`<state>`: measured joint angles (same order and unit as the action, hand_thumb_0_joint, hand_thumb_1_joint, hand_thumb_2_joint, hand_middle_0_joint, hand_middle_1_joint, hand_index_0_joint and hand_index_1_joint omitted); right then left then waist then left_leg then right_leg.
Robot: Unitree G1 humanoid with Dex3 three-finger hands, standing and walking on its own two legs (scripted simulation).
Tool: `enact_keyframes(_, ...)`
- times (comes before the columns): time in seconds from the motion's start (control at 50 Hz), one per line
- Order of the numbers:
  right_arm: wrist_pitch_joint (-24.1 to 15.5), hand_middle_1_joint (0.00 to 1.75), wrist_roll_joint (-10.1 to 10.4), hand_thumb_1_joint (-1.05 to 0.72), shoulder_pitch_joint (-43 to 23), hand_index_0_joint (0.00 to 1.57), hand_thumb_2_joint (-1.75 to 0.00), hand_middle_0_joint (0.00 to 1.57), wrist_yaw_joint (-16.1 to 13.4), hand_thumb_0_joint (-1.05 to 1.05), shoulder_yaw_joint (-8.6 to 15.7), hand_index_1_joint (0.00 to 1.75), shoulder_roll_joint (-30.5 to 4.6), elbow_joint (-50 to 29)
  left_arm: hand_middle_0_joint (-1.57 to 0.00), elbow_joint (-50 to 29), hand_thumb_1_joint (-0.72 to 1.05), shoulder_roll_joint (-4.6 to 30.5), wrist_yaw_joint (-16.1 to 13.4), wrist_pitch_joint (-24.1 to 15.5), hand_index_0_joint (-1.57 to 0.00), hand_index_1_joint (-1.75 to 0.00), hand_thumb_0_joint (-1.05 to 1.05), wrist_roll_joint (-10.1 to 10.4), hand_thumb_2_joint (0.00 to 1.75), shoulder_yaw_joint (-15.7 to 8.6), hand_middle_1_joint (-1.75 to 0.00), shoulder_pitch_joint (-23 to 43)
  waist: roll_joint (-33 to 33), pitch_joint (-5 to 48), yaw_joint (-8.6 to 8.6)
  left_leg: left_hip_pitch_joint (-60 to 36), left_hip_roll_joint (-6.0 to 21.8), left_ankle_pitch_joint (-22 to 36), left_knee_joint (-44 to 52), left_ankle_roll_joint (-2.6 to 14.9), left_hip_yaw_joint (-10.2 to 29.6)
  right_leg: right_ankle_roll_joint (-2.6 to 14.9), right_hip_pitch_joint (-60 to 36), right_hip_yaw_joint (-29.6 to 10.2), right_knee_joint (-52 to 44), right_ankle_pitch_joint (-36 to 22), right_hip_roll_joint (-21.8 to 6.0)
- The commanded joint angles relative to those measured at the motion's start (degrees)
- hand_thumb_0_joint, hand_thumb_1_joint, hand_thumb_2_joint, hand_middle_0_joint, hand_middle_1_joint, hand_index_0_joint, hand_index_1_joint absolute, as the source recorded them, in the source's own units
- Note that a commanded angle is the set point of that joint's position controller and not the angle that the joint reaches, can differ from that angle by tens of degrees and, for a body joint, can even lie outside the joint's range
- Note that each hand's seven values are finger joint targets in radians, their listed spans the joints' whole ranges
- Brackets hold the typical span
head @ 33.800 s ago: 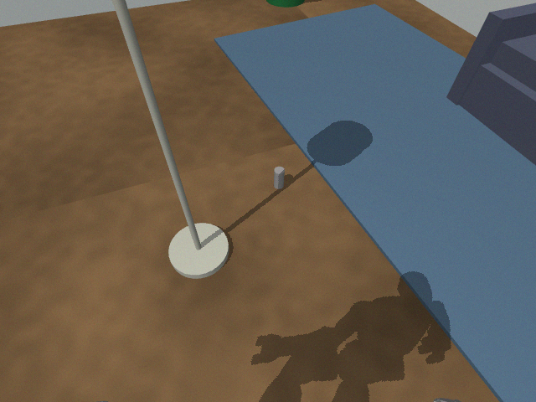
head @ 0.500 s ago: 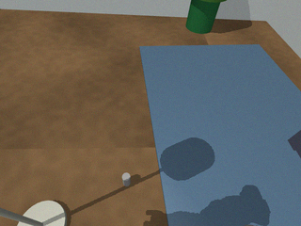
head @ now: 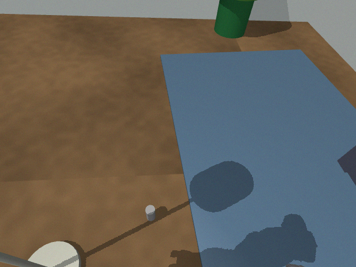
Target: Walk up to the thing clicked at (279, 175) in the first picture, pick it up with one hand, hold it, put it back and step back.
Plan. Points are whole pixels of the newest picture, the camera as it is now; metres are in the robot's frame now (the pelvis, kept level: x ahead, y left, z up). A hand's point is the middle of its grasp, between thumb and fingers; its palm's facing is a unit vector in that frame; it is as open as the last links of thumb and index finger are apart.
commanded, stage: stand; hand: left
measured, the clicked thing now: (150, 213) +0.45 +0.13 -0.73
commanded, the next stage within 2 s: none
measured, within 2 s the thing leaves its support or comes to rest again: neither
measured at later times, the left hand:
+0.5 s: hand out of the picture +0.03 +0.25 -0.17, palm faces +0.01 -0.95 -0.31, open 7.4 cm
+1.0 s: hand out of the picture +0.04 +0.25 -0.17, palm faces -0.01 -0.95 -0.30, open 7.4 cm
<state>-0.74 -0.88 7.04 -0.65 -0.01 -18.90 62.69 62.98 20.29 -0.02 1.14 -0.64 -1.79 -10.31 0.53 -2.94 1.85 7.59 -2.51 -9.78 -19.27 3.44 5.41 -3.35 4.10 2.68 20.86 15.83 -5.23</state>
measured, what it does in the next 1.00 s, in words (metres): stands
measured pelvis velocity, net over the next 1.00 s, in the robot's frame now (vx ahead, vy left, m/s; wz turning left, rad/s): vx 0.00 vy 0.00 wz -0.02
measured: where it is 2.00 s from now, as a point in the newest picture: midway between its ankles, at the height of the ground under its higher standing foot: outside the picture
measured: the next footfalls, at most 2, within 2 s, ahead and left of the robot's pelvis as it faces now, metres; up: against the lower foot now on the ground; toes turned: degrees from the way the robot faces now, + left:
none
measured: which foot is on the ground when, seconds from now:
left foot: down 0.00-1.00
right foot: down 0.00-1.00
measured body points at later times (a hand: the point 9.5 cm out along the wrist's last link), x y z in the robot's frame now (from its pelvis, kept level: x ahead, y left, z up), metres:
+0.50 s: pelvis +0.00 +0.00 +0.00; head +0.01 +0.02 +0.45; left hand +0.03 +0.30 -0.15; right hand +0.07 -0.30 -0.12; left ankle +0.00 +0.07 -0.75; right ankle -0.04 -0.20 -0.73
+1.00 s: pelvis +0.00 +0.00 +0.00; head +0.02 +0.02 +0.45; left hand +0.04 +0.30 -0.15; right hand +0.07 -0.30 -0.12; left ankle +0.00 +0.07 -0.75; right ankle -0.04 -0.20 -0.73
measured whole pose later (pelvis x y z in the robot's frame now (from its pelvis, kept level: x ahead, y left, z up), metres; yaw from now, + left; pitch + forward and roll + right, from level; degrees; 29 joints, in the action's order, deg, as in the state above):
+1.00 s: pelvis +0.00 +0.00 +0.00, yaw -1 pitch -1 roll -3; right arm -0.9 -0.7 7.2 -0.4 0.1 -19.0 63.8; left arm 62.6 20.0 0.0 0.7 -0.7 -1.5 -10.9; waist 0.4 -3.1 1.4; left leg 7.7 -2.2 -9.8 -19.0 3.5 4.4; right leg -3.8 4.6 1.6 20.5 15.3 -5.0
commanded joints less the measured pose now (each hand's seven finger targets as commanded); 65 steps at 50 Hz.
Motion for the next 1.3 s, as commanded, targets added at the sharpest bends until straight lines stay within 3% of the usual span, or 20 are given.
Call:
enact_keyframes(0.0,-1.5,0.30,0.0,-0.90,-1.9,0.20,-0.90,0.20,-0.9,0.00,3.0,0.30,-13.1,-3.1,-0.20,-3.0,0.90,10.6,-1.0,-0.9,-0.20,-0.30,0.00,-0.2,0.90,-1.8,-0.30,-1.2,1.4,3.3,-0.52,0.3,7.9,10.1,3.9,-2.86,6.2,3.23,0.6,-2.1,-2.5,-5.8,-1.6)
enact_keyframes(0.06,-1.5,0.30,0.0,-0.90,-2.2,0.20,-0.90,0.20,-0.7,0.00,3.0,0.30,-13.3,-2.8,-0.20,-3.0,0.90,10.3,-1.0,-0.9,-0.20,-0.30,0.00,-0.2,0.90,-1.7,-0.30,-1.6,1.9,3.0,-0.22,0.5,8.4,8.2,4.8,-2.59,7.0,3.17,0.6,-2.0,-2.1,-5.0,-1.5)
enact_keyframes(0.12,-1.6,0.30,0.1,-0.90,-1.5,0.20,-0.90,0.20,-0.8,0.00,3.1,0.30,-13.3,-2.7,-0.20,-3.1,0.90,10.3,-1.0,-1.0,-0.20,-0.30,0.00,-0.1,0.90,-1.8,-0.30,-1.8,2.3,4.0,-0.39,-1.5,8.4,14.3,3.8,-3.14,6.7,3.01,1.0,-2.1,-2.0,-5.8,-1.4)
enact_keyframes(0.16,-1.5,0.30,0.2,-0.90,-0.3,0.20,-0.90,0.20,-0.8,0.00,3.0,0.30,-13.1,-2.2,-0.20,-2.9,0.90,10.6,-1.0,-1.0,-0.20,-0.30,0.00,-0.2,0.90,-1.9,-0.30,-1.7,2.9,2.8,-0.96,-0.8,8.4,11.7,5.1,-3.83,7.2,2.94,1.5,-2.1,-1.6,-4.3,-1.1)
enact_keyframes(0.24,-1.4,0.30,0.2,-0.90,-1.5,0.20,-0.90,0.20,-0.7,0.00,3.0,0.30,-13.0,-2.4,-0.20,-3.1,0.90,10.5,-1.0,-1.2,-0.20,-0.30,0.00,-0.4,0.90,-1.9,-0.30,-1.4,2.0,2.8,-0.76,0.8,8.3,6.9,5.3,-2.83,7.0,3.13,0.6,-2.4,-2.2,-4.9,-1.4)
enact_keyframes(0.32,-1.6,0.30,0.2,-0.90,-1.0,0.20,-0.90,0.20,-0.8,0.00,3.0,0.30,-12.9,-2.2,-0.20,-3.3,0.90,10.5,-1.1,-1.2,-0.20,-0.30,0.00,-0.2,0.90,-1.9,-0.30,-1.7,1.9,4.0,-0.90,-1.6,8.0,14.5,3.4,-3.40,5.7,3.08,1.3,-2.4,-1.9,-6.9,-1.5)
enact_keyframes(0.42,-1.5,0.30,0.2,-0.90,-1.4,0.20,-0.90,0.20,-0.8,0.00,3.0,0.30,-13.0,-2.2,-0.20,-3.3,0.90,10.3,-1.1,-1.2,-0.20,-0.30,0.00,-0.1,0.90,-1.8,-0.30,-1.7,1.3,3.8,-0.67,-0.8,7.8,12.2,3.1,-2.63,5.4,3.16,0.8,-2.4,-2.7,-7.0,-1.5)
enact_keyframes(0.48,-1.6,0.30,0.3,-0.90,-0.8,0.20,-0.90,0.20,-0.8,0.00,2.7,0.30,-12.7,-2.0,-0.20,-3.5,0.90,10.8,-1.1,-1.3,-0.20,-0.30,0.00,-0.2,0.90,-1.8,-0.30,-1.1,0.6,3.4,-0.95,-0.4,8.0,13.5,2.8,-2.68,5.2,3.31,0.5,-2.8,-2.2,-7.4,-1.7)
enact_keyframes(0.5,-1.5,0.30,0.3,-0.90,-0.1,0.20,-0.90,0.20,-0.8,0.00,2.8,0.30,-13.1,-1.7,-0.20,-3.4,0.90,10.7,-1.0,-1.1,-0.20,-0.30,0.00,-0.1,0.90,-1.9,-0.30,-1.1,1.7,3.3,-1.14,-0.8,8.0,12.7,3.5,-3.24,5.5,3.30,1.1,-2.7,-1.8,-6.2,-1.5)
enact_keyframes(0.56,-1.4,0.30,0.3,-0.90,-1.1,0.20,-0.90,0.20,-0.8,0.00,2.9,0.30,-13.1,-2.1,-0.20,-3.4,0.90,10.4,-1.1,-1.0,-0.20,-0.30,0.00,-0.2,0.90,-1.7,-0.30,-1.1,1.5,2.6,-0.77,0.4,8.2,9.1,4.1,-2.56,5.9,3.23,0.9,-2.6,-2.3,-5.5,-1.4)
enact_keyframes(0.72,-1.5,0.30,0.3,-0.90,-0.4,0.20,-0.90,0.20,-0.7,0.00,2.8,0.30,-13.1,-2.1,-0.20,-3.2,0.90,10.5,-1.0,-1.0,-0.20,-0.30,0.00,-0.1,0.90,-1.8,-0.30,-1.2,2.4,2.8,-1.00,-0.4,8.3,10.3,4.7,-3.13,6.4,3.24,1.6,-2.6,-1.7,-4.7,-1.0)
enact_keyframes(0.74,-1.5,0.30,0.2,-0.90,-1.4,0.20,-0.90,0.20,-0.7,0.00,2.8,0.30,-13.3,-2.1,-0.20,-3.2,0.90,10.2,-1.0,-1.0,-0.20,-0.30,0.00,0.1,0.90,-1.7,-0.30,-1.3,2.7,2.3,-0.39,0.0,8.4,8.4,4.7,-2.64,6.4,3.34,1.7,-2.8,-1.9,-4.3,-1.2)
enact_keyframes(0.84,-1.5,0.30,0.2,-0.90,-1.4,0.20,-0.90,0.20,-0.6,0.00,2.8,0.30,-13.2,-2.2,-0.20,-3.2,0.90,10.4,-0.9,-1.1,-0.20,-0.30,0.00,-0.3,0.90,-1.7,-0.30,-1.3,1.7,2.3,-0.92,0.7,8.4,5.2,5.4,-2.64,6.5,3.33,1.6,-3.2,-2.2,-4.5,-1.3)
enact_keyframes(0.92,-1.6,0.30,0.2,-0.90,-1.6,0.20,-0.90,0.20,-0.7,0.00,2.8,0.30,-12.9,-2.2,-0.20,-3.7,0.90,10.4,-1.0,-1.5,-0.20,-0.30,0.00,-0.1,0.90,-1.7,-0.30,-0.9,1.1,4.5,-0.90,-1.8,8.1,14.2,2.7,-2.56,4.8,3.32,0.9,-3.3,-2.5,-8.2,-1.7)
enact_keyframes(0.98,-1.6,0.30,0.3,-0.90,0.2,0.20,-0.90,0.20,-0.8,0.00,2.8,0.30,-13.1,-1.7,-0.20,-3.4,0.90,10.1,-1.0,-1.2,-0.20,-0.30,0.00,0.0,0.90,-1.6,-0.30,-1.6,2.4,4.5,-1.22,-3.3,8.3,18.6,2.6,-3.47,5.1,2.99,1.8,-2.6,-1.6,-7.5,-1.0)
enact_keyframes(1.04,-1.7,0.30,0.3,-0.90,-0.3,0.20,-0.90,0.20,-1.0,0.00,2.9,0.30,-13.0,-2.0,-0.20,-3.7,0.90,10.1,-1.1,-1.2,-0.20,-0.30,0.00,0.0,0.90,-1.6,-0.30,-1.6,1.8,5.6,-1.11,-5.0,8.6,22.9,1.2,-3.05,4.7,2.81,1.9,-2.4,-1.7,-9.3,-0.9)
enact_keyframes(1.16,-1.4,0.30,0.3,-0.90,-1.2,0.20,-0.90,0.20,-0.9,0.00,2.9,0.30,-13.3,-1.9,-0.20,-3.8,0.90,10.3,-1.0,-0.9,-0.20,-0.30,0.00,-0.2,0.90,-1.6,-0.30,-0.7,1.6,3.1,-1.06,0.0,8.4,11.7,3.6,-2.62,5.3,3.02,0.7,-3.0,-2.1,-6.3,-1.2)
enact_keyframes(1.28,-1.5,0.30,0.3,-0.90,-1.1,0.20,-0.90,0.20,-0.8,0.00,2.9,0.30,-12.8,-2.0,-0.20,-4.0,0.90,10.4,-1.1,-1.1,-0.20,-0.30,0.00,-0.1,0.90,-1.7,-0.30,-0.6,1.3,3.8,-1.05,-0.9,8.2,13.8,3.1,-2.71,4.8,3.20,0.4,-2.8,-2.1,-7.4,-1.5)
